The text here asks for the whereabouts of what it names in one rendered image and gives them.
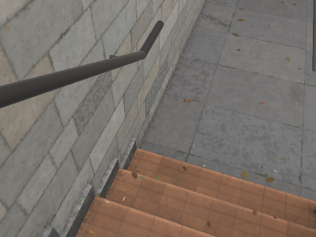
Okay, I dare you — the stairs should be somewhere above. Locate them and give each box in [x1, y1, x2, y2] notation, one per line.
[60, 148, 316, 237]

